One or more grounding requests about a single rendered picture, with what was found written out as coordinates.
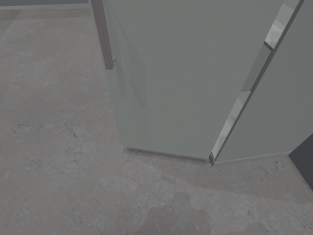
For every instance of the handle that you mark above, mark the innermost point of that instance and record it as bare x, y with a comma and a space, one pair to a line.
102, 28

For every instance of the fridge door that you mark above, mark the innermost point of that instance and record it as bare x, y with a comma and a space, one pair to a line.
179, 68

